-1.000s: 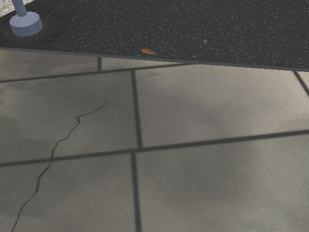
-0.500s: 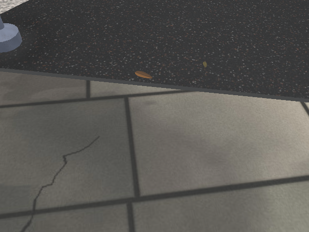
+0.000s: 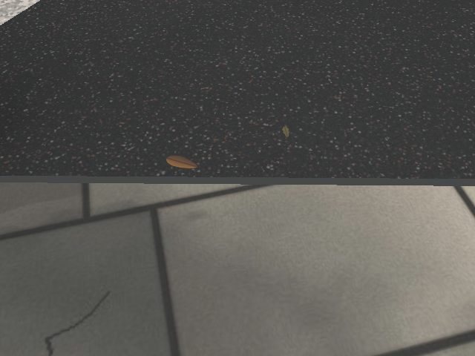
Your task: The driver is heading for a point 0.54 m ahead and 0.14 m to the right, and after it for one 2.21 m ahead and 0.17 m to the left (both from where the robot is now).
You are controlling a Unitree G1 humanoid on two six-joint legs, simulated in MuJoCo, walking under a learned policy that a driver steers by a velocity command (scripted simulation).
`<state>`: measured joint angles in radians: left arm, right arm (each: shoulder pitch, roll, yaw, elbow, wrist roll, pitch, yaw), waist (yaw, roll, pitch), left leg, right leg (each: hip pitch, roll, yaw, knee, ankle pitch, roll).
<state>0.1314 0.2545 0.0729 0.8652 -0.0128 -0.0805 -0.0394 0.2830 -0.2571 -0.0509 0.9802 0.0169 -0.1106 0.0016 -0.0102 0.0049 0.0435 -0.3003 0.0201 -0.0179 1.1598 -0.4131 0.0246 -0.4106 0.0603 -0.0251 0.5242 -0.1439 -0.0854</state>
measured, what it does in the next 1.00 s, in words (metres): walks ahead, turning right: left foot, then right foot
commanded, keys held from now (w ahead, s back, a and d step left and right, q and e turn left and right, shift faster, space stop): w+e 0.64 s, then q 0.36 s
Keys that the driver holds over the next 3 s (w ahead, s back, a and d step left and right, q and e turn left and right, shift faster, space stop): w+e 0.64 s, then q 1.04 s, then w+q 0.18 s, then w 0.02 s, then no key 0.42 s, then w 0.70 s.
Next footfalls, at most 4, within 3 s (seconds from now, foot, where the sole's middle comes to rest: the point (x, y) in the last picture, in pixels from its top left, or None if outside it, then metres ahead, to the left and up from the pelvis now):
0.40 left None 0.42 0.11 -0.77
0.86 right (331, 318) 0.55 -0.23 -0.77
1.26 left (238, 311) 0.58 0.03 -0.77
1.74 right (317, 305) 0.59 -0.19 -0.77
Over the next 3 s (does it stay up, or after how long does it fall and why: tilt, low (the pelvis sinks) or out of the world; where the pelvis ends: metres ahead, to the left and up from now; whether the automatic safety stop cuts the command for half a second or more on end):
stays up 0.86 0.11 -0.01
